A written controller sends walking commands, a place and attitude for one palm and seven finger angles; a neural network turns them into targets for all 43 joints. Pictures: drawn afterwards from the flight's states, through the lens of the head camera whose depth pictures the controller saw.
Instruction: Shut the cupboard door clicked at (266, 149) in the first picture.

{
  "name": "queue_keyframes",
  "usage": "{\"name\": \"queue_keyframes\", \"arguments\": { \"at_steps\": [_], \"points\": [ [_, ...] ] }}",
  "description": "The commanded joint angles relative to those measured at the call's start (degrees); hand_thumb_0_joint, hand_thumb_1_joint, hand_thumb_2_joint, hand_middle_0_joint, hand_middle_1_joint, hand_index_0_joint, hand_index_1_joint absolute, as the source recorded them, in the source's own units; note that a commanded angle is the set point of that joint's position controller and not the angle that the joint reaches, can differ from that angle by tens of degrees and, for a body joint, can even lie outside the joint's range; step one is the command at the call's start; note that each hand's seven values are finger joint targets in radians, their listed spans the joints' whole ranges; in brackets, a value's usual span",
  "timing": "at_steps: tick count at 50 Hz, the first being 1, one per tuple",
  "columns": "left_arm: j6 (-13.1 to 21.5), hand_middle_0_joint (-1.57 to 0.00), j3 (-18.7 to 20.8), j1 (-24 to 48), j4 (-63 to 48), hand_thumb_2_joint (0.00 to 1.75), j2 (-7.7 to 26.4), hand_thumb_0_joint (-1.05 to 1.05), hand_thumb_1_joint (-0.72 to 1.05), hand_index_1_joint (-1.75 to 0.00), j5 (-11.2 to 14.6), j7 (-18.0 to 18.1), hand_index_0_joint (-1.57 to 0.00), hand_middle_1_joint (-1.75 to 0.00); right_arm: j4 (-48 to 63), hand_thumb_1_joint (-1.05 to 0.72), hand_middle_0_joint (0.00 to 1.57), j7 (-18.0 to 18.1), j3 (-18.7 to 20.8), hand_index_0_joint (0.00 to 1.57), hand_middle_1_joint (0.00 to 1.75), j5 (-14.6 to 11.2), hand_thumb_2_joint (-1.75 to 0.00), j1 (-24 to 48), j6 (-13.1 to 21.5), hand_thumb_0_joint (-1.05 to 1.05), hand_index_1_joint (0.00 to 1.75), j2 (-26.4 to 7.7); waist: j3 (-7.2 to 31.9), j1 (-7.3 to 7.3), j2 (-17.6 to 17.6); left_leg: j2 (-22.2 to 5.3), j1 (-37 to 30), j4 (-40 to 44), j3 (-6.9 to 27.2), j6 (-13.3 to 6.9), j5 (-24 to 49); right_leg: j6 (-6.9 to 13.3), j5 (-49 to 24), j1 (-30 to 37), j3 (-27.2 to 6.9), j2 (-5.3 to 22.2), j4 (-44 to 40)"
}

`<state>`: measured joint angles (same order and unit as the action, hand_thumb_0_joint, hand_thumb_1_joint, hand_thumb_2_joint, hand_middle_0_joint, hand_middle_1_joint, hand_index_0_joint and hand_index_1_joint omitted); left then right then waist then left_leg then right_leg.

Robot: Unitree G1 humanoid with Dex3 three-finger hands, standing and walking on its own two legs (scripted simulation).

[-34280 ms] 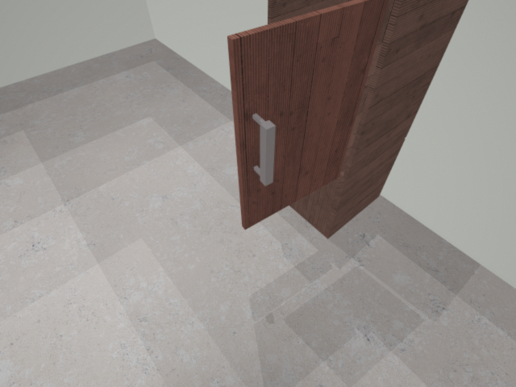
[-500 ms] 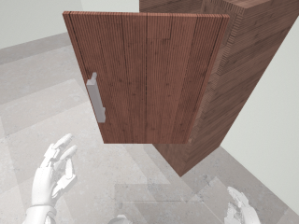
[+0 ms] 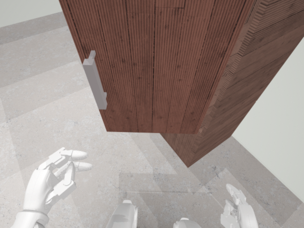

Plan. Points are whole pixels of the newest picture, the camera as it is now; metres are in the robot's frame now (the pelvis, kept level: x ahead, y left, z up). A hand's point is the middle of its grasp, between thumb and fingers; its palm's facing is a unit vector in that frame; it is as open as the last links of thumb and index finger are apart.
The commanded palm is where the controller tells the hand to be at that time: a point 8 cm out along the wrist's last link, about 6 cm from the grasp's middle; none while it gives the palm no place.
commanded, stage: raise the hand and make a fist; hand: left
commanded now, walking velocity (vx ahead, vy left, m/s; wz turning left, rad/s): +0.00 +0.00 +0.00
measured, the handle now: (98, 82) +0.49 +0.20 +0.09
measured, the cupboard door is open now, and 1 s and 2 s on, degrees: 54 54 54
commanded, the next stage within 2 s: bring the fist close to the handle in 1.18 s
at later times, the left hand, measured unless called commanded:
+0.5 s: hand (60, 185) +0.20 +0.21 +0.08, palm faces +0.05 -1.00 -0.04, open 3.1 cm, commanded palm +0.18 +0.26 +0.08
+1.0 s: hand (67, 174) +0.22 +0.20 +0.09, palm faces +0.03 -1.00 -0.03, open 3.1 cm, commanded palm +0.19 +0.25 +0.09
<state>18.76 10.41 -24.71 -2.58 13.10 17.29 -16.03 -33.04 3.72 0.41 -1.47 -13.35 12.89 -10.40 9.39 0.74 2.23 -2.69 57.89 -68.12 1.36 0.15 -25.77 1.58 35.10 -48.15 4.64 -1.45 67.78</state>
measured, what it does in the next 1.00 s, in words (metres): stands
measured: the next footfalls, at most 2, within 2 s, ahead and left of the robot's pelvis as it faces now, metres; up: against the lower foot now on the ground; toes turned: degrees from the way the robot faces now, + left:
none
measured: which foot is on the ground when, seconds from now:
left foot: down 0.00-1.00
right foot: down 0.00-1.00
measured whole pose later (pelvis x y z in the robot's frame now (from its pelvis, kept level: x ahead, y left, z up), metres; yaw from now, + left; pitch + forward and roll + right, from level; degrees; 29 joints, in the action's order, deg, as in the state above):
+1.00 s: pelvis +0.00 +0.01 +0.02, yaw +0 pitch +11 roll -3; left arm 19.2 7.7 -21.2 -1.7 13.8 16.2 -11.9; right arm -30.0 3.0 -1.3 -1.5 -15.9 10.7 -14.0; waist 8.0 0.1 2.6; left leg -2.1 50.2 -61.6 1.0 -0.7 -22.9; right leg 0.9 31.7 -40.4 4.3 -1.1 60.6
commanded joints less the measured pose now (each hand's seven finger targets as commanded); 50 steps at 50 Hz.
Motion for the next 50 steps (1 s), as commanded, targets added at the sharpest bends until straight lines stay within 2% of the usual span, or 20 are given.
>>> {"name": "queue_keyframes", "arguments": {
  "at_steps": [1,4,6,8,16,20,21,22,27,31,32,35,38,40,41,42,43,46,48,50],
  "points": [
    [7.0,-0.88,4.85,-3.48,-12.27,0.9,5.71,0.0,0.9,-1.04,0.83,3.3,-0.88,-1.04,9.36,-0.9,0.2,0.38,3.48,0.2,0.3,0.42,-0.9,3.39,2.8,0.0,0.3,-7.83,11.26,1.38,-2.12,1.61,-16.23,8.54,1.73,-1.71,15.55,-1.31,-24.24,3.95,-2.4,-0.17,-10.45],
    [9.07,-0.93,2.14,-3.37,-11.87,0.9,4.33,0.0,0.9,-1.1,0.38,3.11,-0.93,-1.1,9.92,-0.9,0.2,0.04,3.47,0.2,0.3,0.63,-0.9,2.99,2.57,0.0,0.3,-8.69,11.0,0.21,-1.59,1.49,-16.51,9.01,1.92,-1.6,12.76,-0.9,-19.21,1.27,-1.76,-0.34,-10.38],
    [9.54,-0.97,1.6,-2.39,-12.87,0.9,5.15,0.0,0.9,-1.14,0.06,2.9,-0.97,-1.14,10.42,-0.9,0.2,0.12,3.39,0.2,0.3,0.51,-0.9,2.87,2.38,0.0,0.3,-9.31,10.18,0.26,-0.08,1.41,-16.63,9.55,2.05,-1.76,11.14,-0.41,-16.44,0.75,-2.0,-0.6,-10.91],
    [9.66,-1.01,0.68,-2.08,-15.13,0.9,5.21,0.0,0.9,-1.18,-0.27,2.97,-1.01,-1.18,11.21,-0.9,0.2,0.1,3.33,0.2,0.3,0.43,-0.9,2.73,2.32,0.0,0.3,-9.58,11.81,0.24,1.49,1.23,-18.53,10.65,2.35,-1.64,10.18,-0.19,-14.79,0.43,-1.47,-0.64,-10.93],
    [7.28,-1.15,1.21,-0.38,-16.61,0.9,6.74,0.0,0.9,-1.34,-1.44,6.0,-1.15,-1.34,12.36,-0.9,0.2,0.16,2.36,0.2,0.3,0.24,-0.9,2.73,0.67,0.0,0.3,-9.76,9.24,0.13,2.86,0.91,-20.29,15.12,4.29,-1.44,3.36,0.23,-10.14,0.84,-0.4,-1.41,-12.99],
    [6.01,-1.23,-0.86,1.0,-15.79,0.9,5.3,0.0,0.9,-1.42,-1.93,6.29,-1.23,-1.42,13.08,-0.9,0.2,-0.08,1.61,0.2,0.3,0.23,-0.9,2.65,0.27,0.0,0.3,-9.8,6.92,-0.58,3.92,0.92,-20.72,16.94,4.67,-1.21,-0.2,0.17,-8.44,0.69,-0.08,-1.24,-14.21],
    [5.57,-1.24,-0.11,1.59,-15.32,0.9,6.34,0.0,0.9,-1.44,-2.07,6.35,-1.24,-1.44,13.0,-0.9,0.2,0.0,1.53,0.2,0.3,0.3,-0.9,2.44,0.16,0.0,0.3,-9.96,6.79,-0.6,3.28,0.99,-20.17,16.94,4.75,-1.37,-0.33,0.22,-8.46,1.3,-0.22,-1.35,-14.46],
    [5.5,-1.26,-0.92,1.74,-15.27,0.9,5.48,0.0,0.9,-1.46,-2.12,6.18,-1.26,-1.46,13.2,-0.9,0.2,-0.07,1.37,0.2,0.3,0.23,-0.9,2.61,0.24,0.0,0.3,-9.92,6.78,-0.66,3.41,0.93,-20.86,17.31,4.69,-1.25,-0.59,0.2,-8.14,1.14,-0.1,-1.27,-14.66],
    [4.91,-1.3,-0.07,4.35,-14.3,0.9,6.6,0.0,0.9,-1.5,-1.73,6.11,-1.3,-1.5,13.58,-0.9,0.2,-0.02,0.77,0.2,0.3,0.26,-0.9,2.44,0.28,0.0,0.3,-10.16,5.61,-0.82,2.29,1.2,-20.26,18.16,4.66,-1.38,-2.99,0.11,-6.55,2.01,-0.49,-1.21,-16.15],
    [5.07,-1.3,1.37,5.29,-14.15,0.9,7.93,0.0,0.9,-1.5,-1.13,5.71,-1.3,-1.5,13.05,-0.9,0.2,-0.03,0.69,0.2,0.3,0.26,-0.9,2.19,0.74,0.0,0.3,-10.34,6.66,-0.21,3.08,1.41,-20.7,17.61,3.99,-1.47,-0.47,0.3,-7.67,3.85,-1.26,-1.19,-16.89],
    [5.1,-1.3,0.61,5.34,-14.62,0.9,7.16,0.0,0.9,-1.5,-1.27,5.61,-1.3,-1.5,13.17,-0.9,0.2,-0.13,0.66,0.2,0.3,0.15,-0.9,2.15,0.88,0.0,0.3,-10.15,7.1,-0.23,3.49,1.38,-21.48,17.81,3.8,-1.43,0.32,0.3,-8.26,4.08,-1.04,-1.02,-16.8],
    [4.49,-1.3,0.47,5.98,-13.07,0.9,7.03,0.0,0.9,-1.5,-0.92,5.35,-1.3,-1.5,12.93,-0.9,0.2,-0.1,0.6,0.2,0.3,-0.02,-0.9,2.02,1.04,0.0,0.3,-10.24,5.54,-0.51,1.73,1.49,-20.82,17.9,3.33,-1.47,0.31,0.0,-7.42,4.41,-1.49,-1.0,-18.03],
    [4.23,-1.3,0.95,7.41,-13.2,0.9,7.81,0.0,0.9,-1.5,-0.64,5.1,-1.3,-1.5,12.58,-0.9,0.2,0.02,0.65,0.2,0.3,-0.13,-0.9,1.9,1.35,0.0,0.3,-10.38,6.12,-0.43,2.11,1.69,-21.03,17.52,2.74,-1.67,1.64,-0.07,-7.78,5.36,-2.24,-0.77,-18.82],
    [3.98,-1.3,1.03,7.25,-12.09,0.9,7.53,0.0,0.9,-1.5,-0.36,4.99,-1.3,-1.5,12.34,-0.9,0.2,0.14,0.71,0.2,0.3,-0.17,-0.9,1.79,1.45,0.0,0.3,-10.39,5.7,-0.58,0.24,1.72,-20.6,17.21,2.41,-1.7,2.24,-0.25,-7.59,5.7,-2.59,-0.67,-19.39],
    [3.76,-1.3,1.83,6.68,-11.16,0.9,8.29,0.0,0.9,-1.5,-0.27,4.94,-1.3,-1.5,12.12,-0.9,0.2,0.19,0.73,0.2,0.3,-0.14,-0.9,1.89,1.4,0.0,0.3,-10.43,5.46,0.04,1.14,1.88,-19.74,16.87,2.29,-1.72,2.6,-0.08,-7.38,6.32,-3.2,-0.64,-19.57],
    [3.74,-1.3,0.97,6.38,-10.72,0.9,7.08,0.0,0.9,-1.5,-0.17,4.63,-1.3,-1.5,12.17,-0.9,0.2,0.1,0.77,0.2,0.3,-0.23,-0.9,1.85,1.51,0.0,0.3,-10.29,5.56,-0.36,-0.19,1.87,-20.07,16.53,1.96,-1.76,3.68,-0.24,-8.22,6.3,-3.19,-0.47,-19.55],
    [4.02,-1.3,0.57,6.89,-11.45,0.9,6.87,0.0,0.9,-1.5,-0.25,4.55,-1.3,-1.5,12.16,-0.9,0.2,0.07,0.89,0.2,0.3,-0.28,-0.9,1.89,1.58,0.0,0.3,-10.35,5.69,-0.29,0.5,1.81,-20.47,16.55,1.87,-1.71,4.14,-0.27,-8.76,6.17,-3.13,-0.42,-19.45],
    [4.29,-1.3,2.23,6.79,-10.78,0.9,8.15,0.0,0.9,-1.5,0.11,4.58,-1.3,-1.5,11.91,-0.9,0.2,0.05,1.12,0.2,0.3,-0.11,-0.9,1.55,1.5,0.0,0.3,-10.35,6.56,0.19,-0.66,1.98,-19.55,15.45,1.54,-1.82,5.78,-0.33,-10.04,7.48,-4.03,-0.36,-19.29],
    [4.81,-1.3,1.25,7.49,-11.21,0.9,7.12,0.0,0.9,-1.5,0.1,4.37,-1.3,-1.5,12.08,-0.9,0.2,-0.08,1.15,0.2,0.3,-0.16,-0.9,1.58,1.48,0.0,0.3,-10.24,6.74,-0.24,-0.79,1.98,-19.66,14.91,1.2,-1.82,6.56,-0.53,-11.06,7.18,-4.25,-0.12,-19.15],
    [5.22,-1.3,1.07,7.53,-11.84,0.9,7.09,0.0,0.9,-1.5,-0.15,4.58,-1.3,-1.5,12.04,-0.9,0.2,-0.18,1.16,0.2,0.3,-0.18,-0.9,1.56,1.44,0.0,0.3,-10.14,6.86,-0.08,0.86,1.88,-20.45,15.24,1.27,-1.76,7.19,-0.38,-12.33,6.91,-3.68,-0.3,-18.44]
  ]
}}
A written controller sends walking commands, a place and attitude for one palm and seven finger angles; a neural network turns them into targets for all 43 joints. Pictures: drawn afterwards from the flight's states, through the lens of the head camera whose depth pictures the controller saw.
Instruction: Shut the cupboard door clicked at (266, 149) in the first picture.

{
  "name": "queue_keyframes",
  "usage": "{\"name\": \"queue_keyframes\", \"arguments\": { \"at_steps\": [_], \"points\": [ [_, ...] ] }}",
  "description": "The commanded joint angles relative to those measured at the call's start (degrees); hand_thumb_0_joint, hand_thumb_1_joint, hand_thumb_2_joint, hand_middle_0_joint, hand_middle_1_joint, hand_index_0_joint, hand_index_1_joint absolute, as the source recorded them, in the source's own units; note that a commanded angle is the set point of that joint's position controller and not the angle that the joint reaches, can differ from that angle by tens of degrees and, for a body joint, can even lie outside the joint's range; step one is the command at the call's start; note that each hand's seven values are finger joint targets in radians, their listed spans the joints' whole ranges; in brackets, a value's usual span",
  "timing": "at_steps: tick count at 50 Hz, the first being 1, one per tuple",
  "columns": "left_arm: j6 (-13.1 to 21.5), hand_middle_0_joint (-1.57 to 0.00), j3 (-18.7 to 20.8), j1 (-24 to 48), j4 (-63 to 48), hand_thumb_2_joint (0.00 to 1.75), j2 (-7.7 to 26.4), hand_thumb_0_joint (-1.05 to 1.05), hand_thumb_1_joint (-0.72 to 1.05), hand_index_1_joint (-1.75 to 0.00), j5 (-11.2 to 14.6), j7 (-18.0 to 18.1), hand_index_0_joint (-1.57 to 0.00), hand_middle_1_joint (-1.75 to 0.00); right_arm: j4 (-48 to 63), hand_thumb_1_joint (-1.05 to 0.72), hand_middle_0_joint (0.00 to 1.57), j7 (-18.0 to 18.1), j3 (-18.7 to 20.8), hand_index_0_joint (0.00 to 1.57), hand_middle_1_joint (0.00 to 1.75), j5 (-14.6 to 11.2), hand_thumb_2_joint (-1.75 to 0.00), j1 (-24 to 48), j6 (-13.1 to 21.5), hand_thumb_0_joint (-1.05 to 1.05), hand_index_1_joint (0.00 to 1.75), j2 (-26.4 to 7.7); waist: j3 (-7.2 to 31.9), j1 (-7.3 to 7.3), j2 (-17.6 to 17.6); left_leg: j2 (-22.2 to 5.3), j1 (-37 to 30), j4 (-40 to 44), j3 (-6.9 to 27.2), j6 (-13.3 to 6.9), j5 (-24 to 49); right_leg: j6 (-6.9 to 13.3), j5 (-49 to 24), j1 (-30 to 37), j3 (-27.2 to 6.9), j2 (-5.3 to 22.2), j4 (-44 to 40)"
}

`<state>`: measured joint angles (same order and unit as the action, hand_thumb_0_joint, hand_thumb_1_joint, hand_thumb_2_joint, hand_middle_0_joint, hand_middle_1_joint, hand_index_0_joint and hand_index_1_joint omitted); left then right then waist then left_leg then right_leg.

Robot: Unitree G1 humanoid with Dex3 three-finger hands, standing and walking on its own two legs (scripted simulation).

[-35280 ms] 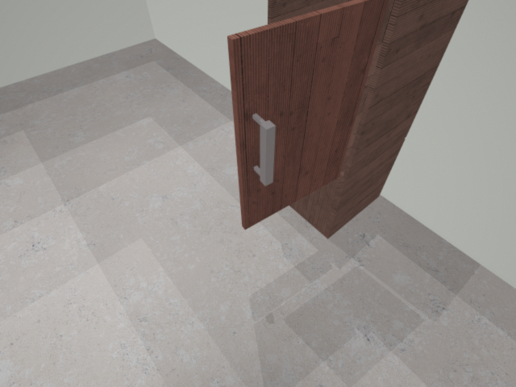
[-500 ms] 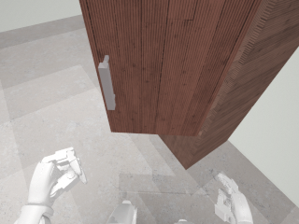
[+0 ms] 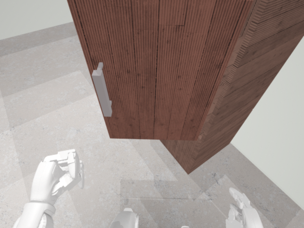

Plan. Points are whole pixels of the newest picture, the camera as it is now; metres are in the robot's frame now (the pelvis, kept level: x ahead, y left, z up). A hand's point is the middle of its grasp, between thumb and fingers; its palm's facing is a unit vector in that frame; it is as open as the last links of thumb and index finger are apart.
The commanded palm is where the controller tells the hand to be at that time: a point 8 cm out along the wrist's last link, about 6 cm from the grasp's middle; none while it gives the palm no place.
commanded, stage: raise the hand and make a fist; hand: left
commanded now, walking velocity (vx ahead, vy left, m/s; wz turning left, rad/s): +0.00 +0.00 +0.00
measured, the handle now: (104, 91) +0.49 +0.19 +0.06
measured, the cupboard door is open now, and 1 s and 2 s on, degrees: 54 54 54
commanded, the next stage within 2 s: bring the fist close to the handle in 0.18 s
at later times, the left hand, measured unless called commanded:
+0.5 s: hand (86, 163) +0.25 +0.17 +0.07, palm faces +0.00 -1.00 -0.02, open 3.1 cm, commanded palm +0.24 +0.23 +0.07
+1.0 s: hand (101, 132) +0.34 +0.16 +0.07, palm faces +0.01 -1.00 -0.01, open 3.1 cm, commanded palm +0.32 +0.21 +0.07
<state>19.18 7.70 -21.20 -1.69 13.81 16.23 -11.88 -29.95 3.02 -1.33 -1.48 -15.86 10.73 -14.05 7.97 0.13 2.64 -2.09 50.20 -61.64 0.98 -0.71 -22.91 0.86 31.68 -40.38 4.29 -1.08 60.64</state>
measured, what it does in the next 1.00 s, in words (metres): stands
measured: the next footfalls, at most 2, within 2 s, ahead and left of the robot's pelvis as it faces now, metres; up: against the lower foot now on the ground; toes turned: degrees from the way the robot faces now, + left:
none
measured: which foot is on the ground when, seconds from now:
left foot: down 0.00-1.00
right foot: down 0.00-1.00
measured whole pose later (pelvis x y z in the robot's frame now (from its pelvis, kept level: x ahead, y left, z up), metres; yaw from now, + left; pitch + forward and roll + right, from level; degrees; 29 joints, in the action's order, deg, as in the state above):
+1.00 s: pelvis +0.00 +0.00 +0.00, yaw -1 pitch +13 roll -2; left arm 19.5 7.7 8.4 23.4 12.5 12.0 -7.3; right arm -34.7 1.9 -1.2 -1.6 -15.3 6.4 -14.2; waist 7.7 -0.9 2.0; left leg -2.1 50.2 -59.4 -0.6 -0.7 -21.8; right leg 0.8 30.8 -41.7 2.7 -0.9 60.0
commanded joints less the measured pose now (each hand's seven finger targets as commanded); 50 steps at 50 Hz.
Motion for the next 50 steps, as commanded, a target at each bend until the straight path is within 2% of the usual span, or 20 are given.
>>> {"name": "queue_keyframes", "arguments": {
  "at_steps": [1,14,16,19,21,22,24,25,26,29,31,32,35,36,38,42,45,46,48,50],
  "points": [
    [4.91,-1.3,4.71,4.17,-13.18,0.9,7.77,0.0,0.9,-1.5,0.61,0.67,-1.3,-1.5,8.72,-0.9,0.2,0.59,3.03,0.2,0.3,-0.09,-0.9,3.94,3.52,0.0,0.3,-6.66,8.85,0.81,1.1,1.28,-12.94,8.62,1.77,-1.06,4.99,0.51,-9.89,-0.45,-3.32,-0.85,-10.89],
    [4.21,-1.3,3.83,4.31,-12.24,0.9,5.82,0.0,0.9,-1.5,1.3,-0.44,-1.3,-1.5,8.83,-0.9,0.2,0.52,3.06,0.2,0.3,-0.23,-0.9,3.83,2.4,0.0,0.3,-6.34,10.82,0.43,-1.41,1.42,-13.36,7.43,1.3,-1.1,8.67,-0.09,-16.5,0.9,-3.35,-0.72,-9.84],
    [4.3,-1.3,4.8,7.58,-11.33,0.9,7.45,0.0,0.9,-1.5,1.16,-0.5,-1.3,-1.5,8.11,-0.9,0.2,0.71,2.88,0.2,0.3,-0.2,-0.9,3.57,2.2,0.0,0.3,-6.57,9.82,0.06,-0.37,1.38,-12.04,6.63,1.37,-1.16,8.08,0.09,-15.58,0.11,-3.71,-0.81,-9.65],
    [4.86,-1.3,1.39,12.67,-11.35,0.9,4.91,0.0,0.9,-1.5,0.63,-0.43,-1.3,-1.5,7.98,-0.9,0.2,0.71,2.82,0.2,0.3,-0.37,-0.9,4.01,2.59,0.0,0.3,-6.57,10.03,-1.01,0.26,1.23,-13.27,7.04,1.67,-1.16,6.21,0.1,-13.14,-2.05,-3.31,-0.74,-9.7],
    [4.39,-1.3,2.71,14.63,-10.19,0.9,6.6,0.0,0.9,-1.5,0.32,0.1,-1.3,-1.5,7.34,-0.9,0.2,0.86,2.84,0.2,0.3,-0.34,-0.9,3.69,2.62,0.0,0.3,-6.82,10.7,-0.47,0.84,1.11,-13.45,7.36,2.02,-1.18,5.77,0.43,-12.22,-1.81,-3.21,-0.96,-9.66],
    [4.01,-1.3,1.55,15.16,-9.26,0.9,5.25,0.0,0.9,-1.5,0.16,0.13,-1.3,-1.5,7.4,-0.9,0.2,0.77,2.75,0.2,0.3,-0.3,-0.9,3.88,2.55,0.0,0.3,-6.66,11.37,-0.57,0.43,1.15,-14.03,7.59,1.91,-1.18,6.33,0.36,-12.98,-1.35,-3.2,-0.76,-9.74],
    [3.42,-1.3,2.87,16.15,-7.76,0.9,6.35,0.0,0.9,-1.5,0.12,0.58,-1.3,-1.5,7.12,-0.9,0.2,0.75,2.85,0.2,0.3,-0.38,-0.9,3.82,2.28,0.0,0.3,-6.78,11.87,-0.28,-1.12,1.16,-13.91,7.86,1.73,-1.14,6.45,0.2,-13.17,-0.65,-3.38,-0.71,-10.14],
    [3.06,-1.3,2.35,16.46,-6.86,0.9,5.94,0.0,0.9,-1.5,-0.16,0.7,-1.3,-1.5,7.19,-0.9,0.2,0.63,2.76,0.2,0.3,-0.5,-0.9,4.11,2.08,0.0,0.3,-6.68,11.19,-0.07,0.09,1.18,-14.19,8.34,1.62,-1.08,6.21,0.27,-12.85,-0.99,-3.43,-0.73,-10.41],
    [2.49,-1.3,3.2,17.86,-5.61,0.9,7.04,0.0,0.9,-1.5,-0.27,0.97,-1.3,-1.5,6.91,-0.9,0.2,0.62,2.61,0.2,0.3,-0.37,-0.9,3.71,1.75,0.0,0.3,-6.94,10.95,-0.04,-0.62,1.17,-13.38,8.48,1.82,-1.14,6.02,0.35,-12.6,-0.24,-3.41,-0.81,-10.47],
    [2.18,-1.3,2.29,22.7,-4.02,0.9,5.79,0.0,0.9,-1.5,-0.81,1.98,-1.3,-1.5,6.66,-0.9,0.2,0.47,2.6,0.2,0.3,-0.45,-0.9,4.28,1.2,0.0,0.3,-6.6,11.42,-0.36,-0.11,1.21,-14.36,8.84,1.3,-1.08,5.9,0.13,-12.53,-0.49,-3.66,-0.52,-11.0],
    [2.04,-1.3,3.56,24.81,-1.36,0.9,7.02,0.0,0.9,-1.5,-1.15,2.77,-1.3,-1.5,6.13,-0.9,0.2,0.47,2.61,0.2,0.3,-0.43,-0.9,4.04,0.91,0.0,0.3,-6.98,10.43,-0.15,-0.61,1.07,-14.07,9.54,1.7,-1.0,4.86,0.35,-11.16,-0.66,-3.38,-0.76,-11.33],
    [2.12,-1.3,2.05,26.41,-0.58,0.9,5.45,0.0,0.9,-1.5,-1.31,2.93,-1.3,-1.5,6.09,-0.9,0.2,0.3,2.45,0.2,0.3,-0.43,-0.9,4.4,0.81,0.0,0.3,-6.69,10.36,-0.4,-0.05,1.16,-14.38,9.72,1.44,-1.0,4.63,0.29,-10.92,-0.87,-3.46,-0.54,-11.57],
    [2.79,-1.3,3.55,30.33,3.3,0.9,6.66,0.0,0.9,-1.5,-1.48,3.48,-1.3,-1.5,5.06,-0.9,0.2,0.2,2.64,0.2,0.3,-0.31,-0.9,3.94,0.5,0.0,0.3,-7.01,11.19,-0.53,-1.96,1.1,-14.12,9.67,1.34,-0.93,4.61,0.17,-10.98,-0.6,-3.84,-0.43,-11.78],
    [3.13,-1.3,4.34,31.09,3.61,0.9,7.72,0.0,0.9,-1.5,-1.69,3.51,-1.3,-1.5,4.84,-0.9,0.2,0.24,2.83,0.2,0.3,-0.28,-0.9,3.75,0.37,0.0,0.3,-7.29,12.32,-0.12,-1.34,1.06,-14.43,9.48,1.24,-1.0,5.68,0.31,-11.99,0.08,-4.05,-0.56,-11.49],
    [3.64,-1.3,1.97,33.43,3.85,0.9,5.45,0.0,0.9,-1.5,-2.1,3.38,-1.3,-1.5,4.75,-0.9,0.2,-0.12,2.86,0.2,0.3,-0.38,-0.9,3.62,0.31,0.0,0.3,-6.95,13.99,-0.4,0.55,0.97,-16.82,10.05,1.13,-0.82,6.65,0.35,-13.4,-0.25,-3.35,-0.48,-10.96],
    [3.59,-1.3,2.66,36.92,8.5,0.9,6.1,0.0,0.9,-1.5,-2.5,4.13,-1.3,-1.5,3.8,-0.9,0.2,-0.34,3.04,0.2,0.3,-0.33,-0.9,2.81,-0.28,0.0,0.3,-7.4,13.02,-0.79,-2.01,0.95,-16.14,10.29,1.24,-0.9,6.32,0.18,-13.67,-0.43,-3.41,-0.55,-11.49],
    [4.23,-1.3,2.25,41.82,10.09,0.9,5.76,0.0,0.9,-1.5,-2.98,4.72,-1.3,-1.5,3.2,-0.9,0.2,-0.44,3.11,0.2,0.3,-0.22,-0.9,2.62,-0.75,0.0,0.3,-7.44,13.64,-1.19,-1.35,1.02,-16.38,10.11,0.94,-0.88,6.45,0.1,-14.09,-0.76,-3.56,-0.39,-11.3],
    [4.13,-1.3,4.35,41.57,12.48,0.9,7.64,0.0,0.9,-1.5,-3.13,5.13,-1.3,-1.5,2.74,-0.9,0.2,-0.38,3.22,0.2,0.3,-0.19,-0.9,2.14,-1.06,0.0,0.3,-7.7,13.02,-0.82,-1.5,0.96,-15.86,9.99,0.95,-0.88,6.36,0.22,-13.94,-0.85,-3.72,-0.6,-11.47],
    [4.64,-1.3,3.67,46.31,14.47,0.9,7.02,0.0,0.9,-1.5,-3.5,5.34,-1.3,-1.5,2.28,-0.9,0.2,-0.37,3.16,0.2,0.3,-0.22,-0.9,2.26,-1.56,0.0,0.3,-7.56,13.43,-1.73,-2.72,0.92,-15.27,9.63,0.63,-0.95,5.92,-0.13,-13.74,-1.22,-4.08,-0.32,-11.54],
    [5.39,-1.3,3.22,50.88,15.78,0.9,6.8,0.0,0.9,-1.5,-3.72,5.52,-1.3,-1.5,1.84,-0.9,0.2,-0.39,3.16,0.2,0.3,-0.15,-0.9,2.1,-1.62,0.0,0.3,-7.67,14.14,-2.01,-0.24,0.92,-16.17,9.65,0.86,-0.82,5.09,0.03,-12.65,-2.54,-4.04,-0.4,-11.35]
  ]
}}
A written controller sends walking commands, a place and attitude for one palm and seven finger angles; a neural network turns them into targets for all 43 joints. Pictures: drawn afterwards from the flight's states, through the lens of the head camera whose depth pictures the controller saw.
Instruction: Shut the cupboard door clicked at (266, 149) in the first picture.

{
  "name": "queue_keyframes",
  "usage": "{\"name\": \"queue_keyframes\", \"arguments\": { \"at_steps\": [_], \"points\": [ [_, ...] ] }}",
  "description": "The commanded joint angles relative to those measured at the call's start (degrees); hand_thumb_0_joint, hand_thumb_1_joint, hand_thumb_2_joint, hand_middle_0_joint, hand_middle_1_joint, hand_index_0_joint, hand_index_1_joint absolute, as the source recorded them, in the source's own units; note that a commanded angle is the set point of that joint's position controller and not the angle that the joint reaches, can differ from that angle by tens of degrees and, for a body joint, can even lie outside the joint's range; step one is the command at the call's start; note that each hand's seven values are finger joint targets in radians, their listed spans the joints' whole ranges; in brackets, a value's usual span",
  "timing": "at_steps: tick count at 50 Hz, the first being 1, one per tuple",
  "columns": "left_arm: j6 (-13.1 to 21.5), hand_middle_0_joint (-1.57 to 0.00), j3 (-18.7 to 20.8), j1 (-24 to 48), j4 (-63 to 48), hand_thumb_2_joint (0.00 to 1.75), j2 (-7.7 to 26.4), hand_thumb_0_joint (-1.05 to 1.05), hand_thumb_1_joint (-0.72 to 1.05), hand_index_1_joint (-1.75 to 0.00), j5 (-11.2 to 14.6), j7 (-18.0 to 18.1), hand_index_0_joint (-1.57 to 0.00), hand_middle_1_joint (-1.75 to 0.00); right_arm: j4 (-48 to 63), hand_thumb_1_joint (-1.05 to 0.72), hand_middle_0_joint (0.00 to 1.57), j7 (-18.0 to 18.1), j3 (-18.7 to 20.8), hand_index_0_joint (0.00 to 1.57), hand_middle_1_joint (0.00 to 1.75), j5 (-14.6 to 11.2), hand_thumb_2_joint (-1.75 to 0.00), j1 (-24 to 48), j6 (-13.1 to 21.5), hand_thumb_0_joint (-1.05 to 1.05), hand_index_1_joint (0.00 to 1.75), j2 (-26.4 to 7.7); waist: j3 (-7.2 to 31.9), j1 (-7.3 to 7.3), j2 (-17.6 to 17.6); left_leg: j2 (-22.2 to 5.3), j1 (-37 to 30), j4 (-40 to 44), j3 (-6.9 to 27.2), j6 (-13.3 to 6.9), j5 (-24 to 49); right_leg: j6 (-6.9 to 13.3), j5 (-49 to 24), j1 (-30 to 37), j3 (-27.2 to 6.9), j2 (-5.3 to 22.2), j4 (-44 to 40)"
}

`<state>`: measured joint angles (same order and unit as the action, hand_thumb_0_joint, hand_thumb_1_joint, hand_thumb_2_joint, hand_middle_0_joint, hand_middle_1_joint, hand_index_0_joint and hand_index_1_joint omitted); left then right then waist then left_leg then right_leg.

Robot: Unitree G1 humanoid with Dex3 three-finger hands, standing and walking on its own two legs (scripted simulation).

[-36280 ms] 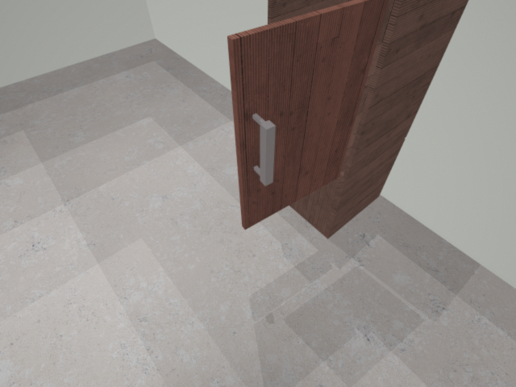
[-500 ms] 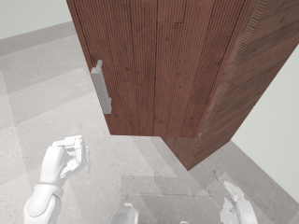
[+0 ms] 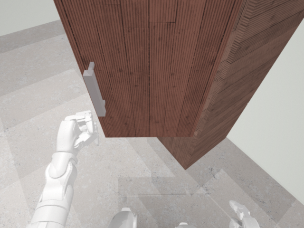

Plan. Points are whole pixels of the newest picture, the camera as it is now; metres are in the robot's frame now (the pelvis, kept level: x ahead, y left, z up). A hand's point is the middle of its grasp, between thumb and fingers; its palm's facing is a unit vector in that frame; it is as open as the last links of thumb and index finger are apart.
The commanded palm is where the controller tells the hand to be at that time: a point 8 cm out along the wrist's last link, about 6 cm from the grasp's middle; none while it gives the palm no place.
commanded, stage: bring the fist close to the handle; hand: left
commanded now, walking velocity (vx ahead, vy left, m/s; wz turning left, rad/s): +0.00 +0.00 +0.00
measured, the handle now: (97, 90) +0.49 +0.20 +0.06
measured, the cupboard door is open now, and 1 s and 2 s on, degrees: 54 54 37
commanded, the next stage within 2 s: push the door shut along its arc in 0.68 s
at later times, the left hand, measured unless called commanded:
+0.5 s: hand (102, 112) +0.41 +0.16 +0.06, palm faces +0.05 -1.00 -0.01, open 3.1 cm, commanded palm +0.37 +0.21 +0.06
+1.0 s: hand (101, 111) +0.40 +0.16 +0.07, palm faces +0.02 -1.00 -0.03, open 3.1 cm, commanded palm +0.39 +0.21 +0.06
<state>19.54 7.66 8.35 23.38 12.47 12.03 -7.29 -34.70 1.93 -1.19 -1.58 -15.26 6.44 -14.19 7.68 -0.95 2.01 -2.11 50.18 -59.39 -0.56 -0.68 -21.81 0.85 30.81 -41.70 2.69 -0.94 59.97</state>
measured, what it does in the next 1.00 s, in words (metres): stands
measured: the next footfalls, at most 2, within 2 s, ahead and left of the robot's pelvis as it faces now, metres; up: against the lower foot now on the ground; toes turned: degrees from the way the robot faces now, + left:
none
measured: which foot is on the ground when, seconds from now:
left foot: down 0.00-1.00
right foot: down 0.00-1.00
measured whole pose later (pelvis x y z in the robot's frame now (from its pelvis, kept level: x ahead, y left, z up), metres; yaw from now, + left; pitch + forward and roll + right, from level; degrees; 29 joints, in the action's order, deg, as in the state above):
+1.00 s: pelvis +0.00 +0.00 +0.00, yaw +0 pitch +14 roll -2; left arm 24.2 11.8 27.5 45.5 15.3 9.6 -8.6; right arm -36.2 0.8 -0.6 -1.3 -15.2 3.1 -14.3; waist 7.9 -2.7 1.7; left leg -2.5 52.7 -59.9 -0.7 -0.5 -21.7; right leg 1.1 30.7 -44.5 2.4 -1.4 60.8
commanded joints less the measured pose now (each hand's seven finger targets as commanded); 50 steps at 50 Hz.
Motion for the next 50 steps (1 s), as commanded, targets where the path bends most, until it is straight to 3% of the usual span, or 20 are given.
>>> {"name": "queue_keyframes", "arguments": {
  "at_steps": [1,3,8,10,11,14,16,18,21,23,26,27,28,31,33,36,39,44,46,50],
  "points": [
    [5.43,-1.3,4.69,22.28,-9.16,0.9,9.88,0.0,0.9,-1.5,0.14,1.16,-1.3,-1.5,6.18,-0.9,0.2,0.75,3.31,0.2,0.3,-0.01,-0.9,0.88,2.63,0.0,0.3,-7.81,15.94,-0.73,0.07,0.75,-16.9,7.18,2.59,-0.83,4.73,0.19,-12.41,-0.82,-2.36,-0.72,-10.33],
    [5.63,-1.3,3.22,23.49,-7.13,0.9,8.12,0.0,0.9,-1.5,-0.09,1.3,-1.3,-1.5,6.05,-0.9,0.2,0.54,3.21,0.2,0.3,0.0,-0.9,0.8,2.53,0.0,0.3,-7.58,16.56,-0.83,1.42,0.72,-18.02,7.44,2.66,-0.58,5.48,0.29,-13.36,-1.28,-1.92,-0.66,-10.04],
    [5.29,-1.3,2.8,30.41,-0.38,0.9,7.74,0.0,0.9,-1.5,-0.67,1.63,-1.3,-1.5,4.74,-0.9,0.2,0.3,3.48,0.2,0.3,0.02,-0.9,-0.72,1.83,0.0,0.3,-8.07,16.18,-2.24,-0.62,0.54,-17.54,7.12,2.9,-0.66,5.07,-0.04,-13.42,-2.96,-1.77,-0.74,-10.22],
    [5.1,-1.3,3.7,30.9,2.6,0.9,8.2,0.0,0.9,-1.5,-0.83,1.89,-1.3,-1.5,4.51,-0.9,0.2,0.03,3.56,0.2,0.3,0.11,-0.9,-1.4,1.48,0.0,0.3,-8.18,16.65,-1.96,-0.76,0.66,-17.24,6.96,2.76,-0.65,5.24,0.01,-13.65,-2.76,-1.76,-0.82,-10.26],
    [5.23,-1.3,5.51,32.8,3.68,0.9,10.62,0.0,0.9,-1.5,-1.11,2.1,-1.3,-1.5,4.16,-0.9,0.2,0.11,3.59,0.2,0.3,0.28,-0.9,-2.08,1.18,0.0,0.3,-8.59,17.2,-1.82,-1.34,0.63,-16.61,6.71,3.02,-0.73,5.54,0.09,-13.85,-2.42,-1.79,-0.93,-9.87],
    [6.11,-1.3,5.09,37.6,5.85,0.9,10.08,0.0,0.9,-1.5,-1.88,2.47,-1.3,-1.5,3.71,-0.9,0.2,-0.1,3.75,0.2,0.3,0.35,-0.9,-2.56,0.63,0.0,0.3,-8.2,18.42,-2.36,0.12,0.59,-17.38,6.03,2.7,-0.64,7.05,0.01,-15.5,-3.24,-1.9,-0.78,-9.26],
    [6.58,-1.3,8.25,34.89,7.05,0.9,12.74,0.0,0.9,-1.5,-1.94,2.7,-1.3,-1.5,3.87,-0.9,0.2,-0.38,4.05,0.2,0.3,0.7,-0.9,-3.43,0.3,0.0,0.3,-8.67,20.48,-0.84,-0.28,0.73,-17.54,5.8,2.59,-0.68,8.8,0.21,-17.2,-1.42,-2.06,-1.03,-8.89],
    [7.07,-1.3,6.04,33.65,5.41,0.9,9.71,0.0,0.9,-1.5,-1.7,2.34,-1.3,-1.5,4.46,-0.9,0.2,-0.91,4.08,0.2,0.3,0.57,-0.9,-3.28,-0.05,0.0,0.3,-8.08,21.93,-0.86,1.36,0.76,-19.43,5.97,2.1,-0.58,11.26,0.15,-19.7,-0.93,-1.79,-0.97,-8.58],
    [6.88,-1.3,8.0,29.88,6.32,0.9,11.9,0.0,0.9,-1.5,-1.49,1.87,-1.3,-1.5,4.66,-0.9,0.2,-1.17,4.19,0.2,0.3,0.58,-0.9,-4.06,-0.79,0.0,0.3,-8.58,20.95,-0.33,-0.63,0.76,-17.81,6.13,1.85,-0.77,11.97,0.11,-21.18,0.56,-1.89,-1.24,-8.68],
    [7.12,-1.3,5.64,30.98,4.28,0.9,9.4,0.0,0.9,-1.5,-1.49,1.71,-1.3,-1.5,5.03,-0.9,0.2,-1.24,4.31,0.2,0.3,0.31,-0.9,-3.56,-1.12,0.0,0.3,-8.07,19.81,-1.19,-0.54,0.76,-18.1,6.49,1.41,-0.87,11.38,-0.19,-21.08,0.16,-2.06,-1.1,-9.25],
    [7.64,-1.3,7.06,31.07,3.03,0.9,11.47,0.0,0.9,-1.5,-1.34,1.91,-1.3,-1.5,4.89,-0.9,0.2,-0.91,4.41,0.2,0.3,0.29,-0.9,-3.67,-1.29,0.0,0.3,-8.51,18.64,-1.19,-0.9,0.69,-17.69,6.8,1.55,-0.94,10.0,-0.08,-19.58,0.12,-2.18,-1.22,-9.71],
    [8.06,-1.3,5.39,33.09,1.74,0.9,9.54,0.0,0.9,-1.5,-1.28,1.94,-1.3,-1.5,4.72,-0.9,0.2,-0.95,4.31,0.2,0.3,0.24,-0.9,-3.33,-1.18,0.0,0.3,-8.13,19.09,-1.86,0.73,0.77,-18.71,6.8,1.61,-0.91,9.83,-0.13,-19.38,-0.66,-2.01,-1.05,-9.62],
    [8.26,-1.3,5.55,33.04,2.32,0.9,9.37,0.0,0.9,-1.5,-1.22,2.07,-1.3,-1.5,4.31,-0.9,0.2,-0.9,4.48,0.2,0.3,0.24,-0.9,-3.51,-1.07,0.0,0.3,-8.11,18.88,-1.93,-0.89,0.61,-19.16,6.71,1.83,-0.87,9.8,-0.11,-19.12,-0.91,-1.84,-1.18,-9.73],
    [9.03,-1.3,4.71,35.96,1.74,0.9,9.55,0.0,0.9,-1.5,-1.75,2.28,-1.3,-1.5,3.64,-0.9,0.2,-0.54,4.61,0.2,0.3,0.36,-0.9,-3.71,-0.73,0.0,0.3,-8.42,18.92,-2.72,0.02,0.55,-19.76,6.51,2.24,-0.92,8.93,-0.04,-17.9,-2.11,-1.99,-1.21,-9.69],
    [9.02,-1.3,3.78,34.42,2.17,0.9,8.04,0.0,0.9,-1.5,-1.66,2.27,-1.3,-1.5,3.69,-0.9,0.2,-0.74,4.48,0.2,0.3,0.33,-0.9,-3.27,-0.53,0.0,0.3,-8.14,19.43,-2.28,-0.08,0.66,-20.21,6.86,2.25,-0.79,8.86,-0.03,-17.73,-1.8,-1.73,-1.12,-9.79],
    [8.6,-1.3,5.62,33.24,3.2,0.9,10.36,0.0,0.9,-1.5,-1.85,2.35,-1.3,-1.5,3.51,-0.9,0.2,-0.69,4.49,0.2,0.3,0.4,-0.9,-3.35,-0.6,0.0,0.3,-8.46,19.74,-1.54,0.7,0.63,-20.16,6.78,2.32,-0.72,9.33,0.15,-18.02,-1.61,-1.82,-1.2,-9.55],
    [8.03,-1.3,5.38,31.29,3.87,0.9,9.21,0.0,0.9,-1.5,-1.59,2.44,-1.3,-1.5,4.28,-0.9,0.2,-0.89,4.36,0.2,0.3,0.3,-0.9,-2.48,-0.81,0.0,0.3,-8.09,18.87,-1.17,-1.34,0.73,-19.27,7.34,1.84,-0.75,8.82,-0.08,-18.11,-0.65,-1.85,-1.09,-10.15],
    [8.37,-1.3,6.1,38.88,7.43,0.9,12.18,0.0,0.9,-1.5,-1.99,0.73,-1.3,-1.5,3.62,-0.9,0.2,-0.51,3.77,0.2,0.3,0.22,-0.9,-2.48,-1.29,0.0,0.3,-8.2,15.69,-2.91,-1.59,0.96,-15.86,6.48,1.72,-1.09,6.06,-0.29,-16.31,-1.59,-2.86,-0.79,-10.45],
    [9.02,-1.3,7.77,41.06,8.01,0.9,14.55,0.0,0.9,-1.5,-1.8,-0.37,-1.3,-1.5,3.45,-0.9,0.2,-0.24,3.93,0.2,0.3,0.35,-0.9,-2.97,-1.25,0.0,0.3,-8.57,18.21,-2.6,-0.05,0.96,-16.59,5.49,1.76,-1.13,6.81,-0.12,-16.93,-1.33,-3.43,-0.85,-9.84],
    [9.11,-1.3,5.01,46.05,13.15,0.9,12.61,0.0,0.9,-1.5,-1.15,-3.38,-1.3,-1.5,2.76,-0.9,0.2,-0.2,3.66,0.2,0.3,-0.01,-0.9,-3.14,-1.09,0.0,0.3,-8.53,17.53,-4.16,0.74,0.78,-16.74,4.98,2.39,-0.95,5.57,0.06,-14.99,-4.36,-2.98,-0.85,-9.64]
  ]
}}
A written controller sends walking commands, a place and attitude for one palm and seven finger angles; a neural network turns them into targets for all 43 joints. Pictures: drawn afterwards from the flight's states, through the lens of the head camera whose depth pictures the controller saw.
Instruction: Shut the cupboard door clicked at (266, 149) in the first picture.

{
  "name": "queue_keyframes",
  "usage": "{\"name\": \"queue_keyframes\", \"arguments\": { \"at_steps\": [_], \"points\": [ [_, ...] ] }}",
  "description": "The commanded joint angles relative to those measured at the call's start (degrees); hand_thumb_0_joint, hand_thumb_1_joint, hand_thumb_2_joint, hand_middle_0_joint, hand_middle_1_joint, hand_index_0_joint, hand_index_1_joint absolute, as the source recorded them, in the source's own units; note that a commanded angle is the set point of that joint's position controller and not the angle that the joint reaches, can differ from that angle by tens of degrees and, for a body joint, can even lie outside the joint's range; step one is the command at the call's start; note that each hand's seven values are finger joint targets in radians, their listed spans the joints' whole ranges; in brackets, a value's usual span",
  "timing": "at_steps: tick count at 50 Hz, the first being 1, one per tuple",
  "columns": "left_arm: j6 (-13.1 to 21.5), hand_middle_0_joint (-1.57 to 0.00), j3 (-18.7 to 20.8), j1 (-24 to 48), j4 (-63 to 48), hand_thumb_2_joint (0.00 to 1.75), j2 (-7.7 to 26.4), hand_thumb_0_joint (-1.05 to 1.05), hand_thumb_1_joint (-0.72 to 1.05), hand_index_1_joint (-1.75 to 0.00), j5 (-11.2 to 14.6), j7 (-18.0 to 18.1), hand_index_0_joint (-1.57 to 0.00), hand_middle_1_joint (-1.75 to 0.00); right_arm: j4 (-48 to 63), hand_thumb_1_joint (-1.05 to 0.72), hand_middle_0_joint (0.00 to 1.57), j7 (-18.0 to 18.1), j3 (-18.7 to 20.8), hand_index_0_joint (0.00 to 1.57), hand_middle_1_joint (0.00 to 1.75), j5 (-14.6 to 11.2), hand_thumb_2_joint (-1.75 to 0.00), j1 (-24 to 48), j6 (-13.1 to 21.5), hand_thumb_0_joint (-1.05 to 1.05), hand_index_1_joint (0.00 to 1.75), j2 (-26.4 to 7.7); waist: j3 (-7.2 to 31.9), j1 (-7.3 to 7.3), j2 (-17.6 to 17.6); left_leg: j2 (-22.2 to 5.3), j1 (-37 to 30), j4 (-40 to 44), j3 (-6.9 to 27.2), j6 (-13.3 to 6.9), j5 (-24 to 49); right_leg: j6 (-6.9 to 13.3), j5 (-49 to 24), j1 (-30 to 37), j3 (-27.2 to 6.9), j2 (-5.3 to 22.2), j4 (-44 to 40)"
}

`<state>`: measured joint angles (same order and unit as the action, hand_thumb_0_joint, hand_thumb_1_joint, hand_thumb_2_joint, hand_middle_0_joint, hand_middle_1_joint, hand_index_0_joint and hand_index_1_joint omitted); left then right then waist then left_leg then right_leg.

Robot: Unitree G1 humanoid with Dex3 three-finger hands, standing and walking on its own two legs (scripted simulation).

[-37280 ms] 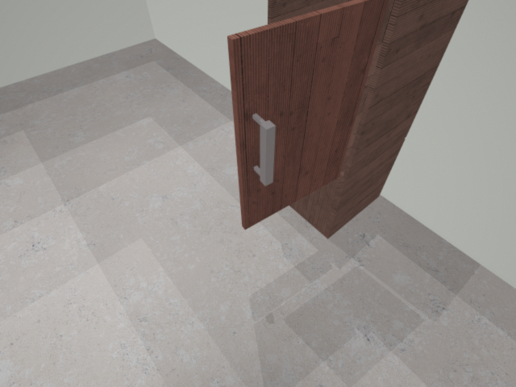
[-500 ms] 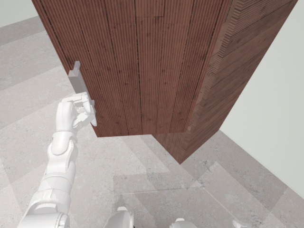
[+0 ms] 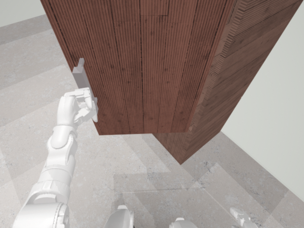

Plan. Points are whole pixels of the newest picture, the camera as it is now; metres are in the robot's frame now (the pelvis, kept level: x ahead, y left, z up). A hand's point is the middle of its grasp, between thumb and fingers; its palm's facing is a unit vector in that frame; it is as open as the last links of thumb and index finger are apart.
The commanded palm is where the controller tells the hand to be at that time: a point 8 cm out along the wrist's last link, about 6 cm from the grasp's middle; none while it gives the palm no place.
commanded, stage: push the door shut along its arc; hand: left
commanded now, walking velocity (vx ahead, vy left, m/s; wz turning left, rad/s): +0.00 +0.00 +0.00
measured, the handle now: (88, 88) +0.49 +0.20 +0.06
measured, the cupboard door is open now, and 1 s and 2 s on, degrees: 54 37 27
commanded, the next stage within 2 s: pull the fist back off the door in 1.66 s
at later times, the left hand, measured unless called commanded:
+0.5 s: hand (100, 90) +0.48 +0.16 +0.07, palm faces -0.10 -0.99 -0.02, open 3.1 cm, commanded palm +0.47 +0.20 +0.07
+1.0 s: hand (115, 76) +0.53 +0.13 +0.08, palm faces -0.25 -0.97 -0.03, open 3.1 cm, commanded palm +0.53 +0.16 +0.07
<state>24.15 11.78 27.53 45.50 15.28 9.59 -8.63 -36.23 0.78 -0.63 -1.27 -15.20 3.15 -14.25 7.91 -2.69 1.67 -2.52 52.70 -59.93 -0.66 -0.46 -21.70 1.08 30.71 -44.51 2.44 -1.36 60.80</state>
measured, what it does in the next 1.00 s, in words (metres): stands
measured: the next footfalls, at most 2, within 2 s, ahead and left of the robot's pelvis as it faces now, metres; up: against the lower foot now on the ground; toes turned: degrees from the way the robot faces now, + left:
none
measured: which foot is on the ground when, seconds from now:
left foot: down 0.00-1.00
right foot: down 0.00-1.00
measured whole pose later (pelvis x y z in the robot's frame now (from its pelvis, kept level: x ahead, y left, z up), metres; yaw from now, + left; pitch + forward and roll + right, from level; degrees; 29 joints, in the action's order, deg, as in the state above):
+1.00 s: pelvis -0.01 +0.01 -0.03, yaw -2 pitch +24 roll -4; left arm 19.0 15.5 62.3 71.6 28.3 4.6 -19.3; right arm -38.5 -1.4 -1.4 -0.3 -21.5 3.0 -15.7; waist 8.1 -11.2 3.5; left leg -3.8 69.8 -69.0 0.6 -1.4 -23.6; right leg 0.4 31.7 -60.3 3.3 -2.7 67.8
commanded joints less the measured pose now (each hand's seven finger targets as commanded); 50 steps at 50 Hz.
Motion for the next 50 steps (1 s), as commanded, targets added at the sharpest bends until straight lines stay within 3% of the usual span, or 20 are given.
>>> {"name": "queue_keyframes", "arguments": {
  "at_steps": [1,6,8,10,11,14,16,18,21,23,25,27,29,32,36,39,42,44,48,50],
  "points": [
    [4.21,-1.3,1.22,28.7,-6.75,0.9,10.42,0.0,0.9,-1.5,1.44,-2.72,-1.3,-1.5,3.84,-0.9,0.2,1.02,3.11,0.2,0.3,-0.3,-0.9,-4.05,2.14,0.0,0.3,-8.73,16.61,-2.75,0.08,1.13,-18.46,5.33,2.9,-1.3,4.67,-0.12,-13.81,-2.2,-2.68,-0.54,-10.48],
    [3.46,-1.3,1.96,34.34,-2.58,0.9,12.19,0.0,0.9,-1.5,1.53,-5.05,-1.3,-1.5,3.35,-0.9,0.2,1.0,3.45,0.2,0.3,-0.29,-0.9,-5.49,1.97,0.0,0.3,-9.5,20.03,-3.24,1.67,0.95,-19.0,3.88,3.59,-1.41,5.6,0.13,-13.62,-4.21,-2.63,-0.49,-9.2],
    [3.01,-1.3,1.72,38.07,-0.05,0.9,12.43,0.0,0.9,-1.5,1.56,-5.62,-1.3,-1.5,2.72,-0.9,0.2,1.01,3.26,0.2,0.3,-0.41,-0.9,-5.9,1.83,0.0,0.3,-9.58,18.9,-4.53,-0.3,0.82,-17.16,3.38,3.83,-1.64,4.2,-0.11,-12.14,-5.51,-2.67,-0.52,-9.33],
    [2.79,-1.3,2.26,39.53,1.78,0.9,13.96,0.0,0.9,-1.5,1.28,-6.34,-1.3,-1.5,2.64,-0.9,0.2,0.97,3.21,0.2,0.3,-0.47,-0.9,-6.42,1.72,0.0,0.3,-9.95,19.04,-4.66,-0.05,0.8,-15.94,3.07,4.0,-1.73,3.38,0.05,-10.83,-6.01,-2.88,-0.59,-9.14],
    [3.15,-1.3,2.75,42.18,1.15,0.9,15.09,0.0,0.9,-1.5,1.04,-6.54,-1.3,-1.5,2.31,-0.9,0.2,1.07,3.32,0.2,0.3,-0.27,-0.9,-7.0,1.79,0.0,0.3,-10.24,20.46,-4.72,2.0,0.71,-17.29,2.79,4.49,-1.73,4.27,0.34,-11.08,-7.06,-2.62,-0.71,-8.37],
    [2.63,-1.3,0.67,44.28,3.63,0.9,12.89,0.0,0.9,-1.5,0.57,-7.31,-1.3,-1.5,1.64,-0.9,0.2,0.75,3.56,0.2,0.3,-0.28,-0.9,-8.04,1.87,0.0,0.3,-10.24,21.88,-5.79,3.26,0.39,-19.43,2.56,5.2,-1.51,4.39,0.39,-10.1,-10.1,-1.97,-0.88,-7.96],
    [2.38,-1.3,1.39,47.31,4.69,0.9,14.29,0.0,0.9,-1.5,0.41,-7.41,-1.3,-1.5,1.19,-0.9,0.2,0.77,3.6,0.2,0.3,-0.09,-0.9,-9.06,1.94,0.0,0.3,-10.85,21.42,-6.62,3.33,0.12,-19.4,2.5,6.02,-1.56,3.1,0.53,-8.65,-12.31,-1.54,-1.1,-7.5],
    [2.27,-1.3,3.31,48.32,5.24,0.9,16.44,0.0,0.9,-1.5,0.22,-7.13,-1.3,-1.5,1.18,-0.9,0.2,0.59,3.59,0.2,0.3,-0.03,-0.9,-9.39,1.96,0.0,0.3,-11.08,23.33,-6.0,4.42,0.12,-19.22,2.43,6.11,-1.42,3.06,0.63,-8.24,-11.87,-1.63,-1.08,-7.14],
    [2.09,-1.3,4.51,50.55,7.06,0.9,18.58,0.0,0.9,-1.5,-0.72,-7.07,-1.3,-1.5,0.74,-0.9,0.2,0.37,3.64,0.2,0.3,0.23,-0.9,-10.9,1.86,0.0,0.3,-11.4,23.73,-6.77,3.89,-0.07,-18.43,1.66,6.22,-1.58,3.6,0.63,-8.48,-12.55,-1.52,-1.37,-6.52],
    [1.95,-1.3,2.31,52.23,7.63,0.9,16.41,0.0,0.9,-1.5,-1.18,-7.65,-1.3,-1.5,0.54,-0.9,0.2,0.06,3.69,0.2,0.3,0.22,-0.9,-11.22,1.97,0.0,0.3,-11.24,24.31,-7.7,4.72,-0.16,-18.96,1.26,6.29,-1.55,3.57,0.49,-8.33,-14.21,-1.44,-1.38,-6.48],
    [1.65,-1.3,4.86,53.38,9.16,0.9,20.32,0.0,0.9,-1.5,-1.57,-7.9,-1.3,-1.5,0.15,-0.9,0.2,0.06,3.63,0.2,0.3,0.26,-0.9,-12.09,1.81,0.0,0.3,-11.84,23.84,-7.82,4.03,-0.35,-17.66,0.97,6.34,-1.6,3.4,0.57,-8.03,-13.97,-1.58,-1.53,-6.33],
    [1.71,-1.3,4.18,54.8,8.77,0.9,19.75,0.0,0.9,-1.5,-1.66,-8.57,-1.3,-1.5,0.24,-0.9,0.2,-0.19,3.53,0.2,0.3,0.32,-0.9,-12.43,1.85,0.0,0.3,-11.73,25.45,-7.95,6.6,-0.34,-19.06,0.59,6.57,-1.5,5.13,0.72,-8.97,-14.98,-1.35,-1.59,-5.7],
    [1.28,-1.3,5.25,55.15,9.78,0.9,21.36,0.0,0.9,-1.5,-1.97,-9.04,-1.3,-1.5,0.09,-0.9,0.2,-0.3,3.58,0.2,0.3,0.38,-0.9,-13.23,1.63,0.0,0.3,-11.99,25.84,-8.1,5.97,-0.53,-18.99,0.08,6.75,-1.54,6.39,0.79,-9.74,-14.96,-1.28,-1.79,-5.42],
    [1.42,-1.3,3.63,57.76,8.15,0.9,19.94,0.0,0.9,-1.5,-2.21,-9.91,-1.3,-1.5,-0.03,-0.9,0.2,-0.59,3.75,0.2,0.3,0.46,-0.9,-13.88,1.64,0.0,0.3,-11.83,28.12,-8.44,9.25,-0.63,-22.35,-0.27,7.23,-1.27,8.77,0.95,-10.8,-16.7,-0.92,-1.83,-4.88],
    [0.07,-1.3,4.97,57.83,10.93,0.9,21.24,0.0,0.9,-1.5,-1.95,-10.11,-1.3,-1.5,-0.19,-0.9,0.2,-0.77,3.6,0.2,0.3,0.54,-0.9,-14.91,1.27,0.0,0.3,-12.22,26.2,-9.13,7.45,-0.63,-21.23,-0.38,7.52,-1.5,8.67,1.03,-10.65,-17.41,-0.47,-2.16,-5.07],
    [-0.47,-1.3,2.81,61.34,11.78,0.9,19.77,0.0,0.9,-1.5,-2.95,-9.94,-1.3,-1.5,-0.4,-0.9,0.2,-0.88,3.47,0.2,0.3,0.45,-0.9,-14.88,1.13,0.0,0.3,-12.15,24.75,-10.59,7.19,-0.86,-20.33,-0.64,7.72,-1.5,7.02,0.8,-9.66,-19.32,-0.54,-2.1,-5.07],
    [-0.15,-1.3,5.16,64.02,11.31,0.9,23.24,0.0,0.9,-1.5,-3.22,-9.97,-1.3,-1.5,-0.5,-0.9,0.2,-0.91,3.38,0.2,0.3,0.68,-0.9,-15.37,1.32,0.0,0.3,-12.51,27.71,-10.36,9.11,-0.86,-21.07,-1.64,7.81,-1.49,8.86,1.04,-10.5,-19.17,-0.68,-2.09,-4.31],
    [-0.69,-1.3,3.44,64.48,12.79,0.9,21.18,0.0,0.9,-1.5,-3.54,-10.41,-1.3,-1.5,-0.4,-0.9,0.2,-1.14,3.23,0.2,0.3,0.79,-0.9,-15.61,1.28,0.0,0.3,-12.18,27.08,-10.9,9.34,-0.86,-20.95,-2.09,7.86,-1.43,9.88,1.09,-11.0,-20.0,-0.46,-2.2,-3.9],
    [-1.14,-1.3,5.4,65.19,13.63,0.9,23.89,0.0,0.9,-1.5,-4.06,-10.68,-1.3,-1.5,-0.07,-0.9,0.2,-1.35,3.23,0.2,0.3,0.82,-0.9,-16.07,1.04,0.0,0.3,-12.52,28.98,-10.9,9.17,-0.98,-20.4,-3.36,7.7,-1.59,11.04,1.08,-11.66,-19.94,-0.64,-2.39,-3.4],
    [-1.86,-1.3,4.06,66.39,14.43,0.9,22.58,0.0,0.9,-1.5,-4.34,-10.9,-1.3,-1.5,0.08,-0.9,0.2,-1.47,3.05,0.2,0.3,0.85,-0.9,-16.25,0.82,0.0,0.3,-12.3,27.96,-11.52,8.8,-0.88,-19.26,-3.64,7.49,-1.7,10.96,1.0,-11.81,-20.02,-0.56,-2.47,-3.29]
  ]
}}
